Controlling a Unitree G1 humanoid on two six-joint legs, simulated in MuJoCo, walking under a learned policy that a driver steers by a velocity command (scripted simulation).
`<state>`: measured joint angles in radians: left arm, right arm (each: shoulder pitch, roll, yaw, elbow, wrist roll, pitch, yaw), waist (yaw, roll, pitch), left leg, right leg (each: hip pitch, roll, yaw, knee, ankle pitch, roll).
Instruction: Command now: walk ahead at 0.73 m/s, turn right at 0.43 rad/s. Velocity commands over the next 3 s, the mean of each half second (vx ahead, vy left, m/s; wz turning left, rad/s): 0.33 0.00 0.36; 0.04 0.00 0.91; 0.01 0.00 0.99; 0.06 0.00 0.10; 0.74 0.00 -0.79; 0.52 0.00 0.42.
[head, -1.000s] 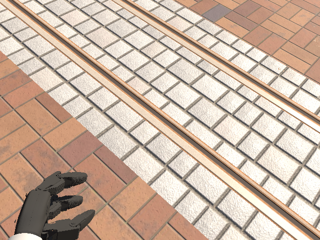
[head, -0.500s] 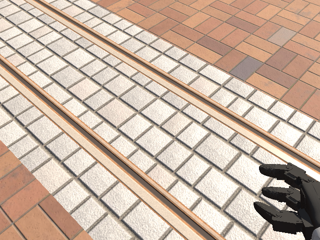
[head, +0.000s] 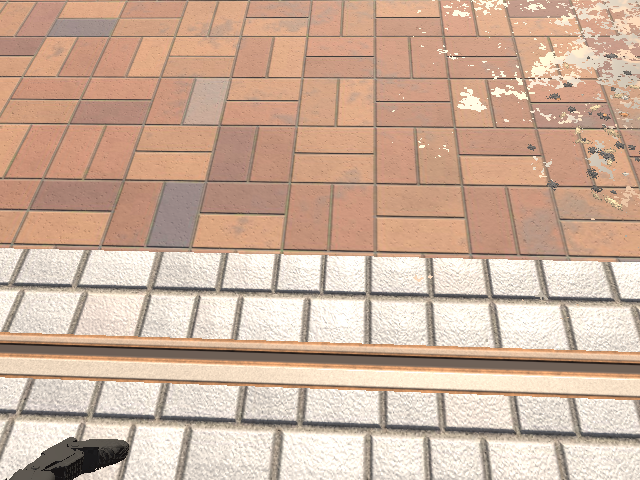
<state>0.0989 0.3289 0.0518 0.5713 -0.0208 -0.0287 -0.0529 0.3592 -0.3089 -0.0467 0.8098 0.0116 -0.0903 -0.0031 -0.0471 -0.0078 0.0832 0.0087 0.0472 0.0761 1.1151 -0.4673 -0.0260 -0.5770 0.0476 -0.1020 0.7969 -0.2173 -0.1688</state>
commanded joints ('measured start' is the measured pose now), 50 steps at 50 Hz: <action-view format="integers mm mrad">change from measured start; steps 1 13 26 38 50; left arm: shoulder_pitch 287 69 -14 -71 -93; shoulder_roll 172 67 80 43 76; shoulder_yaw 56 15 15 31 46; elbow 1 104 30 84 47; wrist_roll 37 39 37 17 32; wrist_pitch -28 -57 13 5 11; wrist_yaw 15 92 69 79 102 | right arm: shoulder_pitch -49 -175 -129 -165 -95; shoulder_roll -180 -29 -142 -171 -197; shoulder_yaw -13 -1 -65 -91 -98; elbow -148 -119 -279 -322 -297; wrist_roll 61 0 14 3 7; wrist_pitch -69 15 54 146 153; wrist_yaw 4 42 15 -45 -12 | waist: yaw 146 77 58 14 3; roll -54 -30 -43 170 -106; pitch -301 -96 -197 -187 -109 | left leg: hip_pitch -731 -511 -154 -243 -644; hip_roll -22 15 142 -19 -114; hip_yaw -185 -40 -667 -609 -254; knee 416 -437 -838 -783 115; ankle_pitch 34 713 279 234 67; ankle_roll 48 -27 303 190 -43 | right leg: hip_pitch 836 440 -80 95 414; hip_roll -388 -166 2 42 -277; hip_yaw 782 -75 275 275 407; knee -500 -527 494 -54 -498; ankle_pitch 124 640 -220 -42 57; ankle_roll -214 40 184 255 7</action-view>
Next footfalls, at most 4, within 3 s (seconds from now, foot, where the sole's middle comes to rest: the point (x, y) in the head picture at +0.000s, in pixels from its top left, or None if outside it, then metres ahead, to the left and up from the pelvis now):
0.40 left None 0.45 0.14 -0.73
0.90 right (346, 418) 0.57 -0.02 -0.73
1.40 left None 0.33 0.12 -0.73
1.82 right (289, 420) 0.57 0.10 -0.73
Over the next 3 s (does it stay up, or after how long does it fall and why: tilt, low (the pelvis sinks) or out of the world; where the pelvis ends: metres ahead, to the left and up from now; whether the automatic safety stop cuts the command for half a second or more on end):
stays up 0.83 0.53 0.01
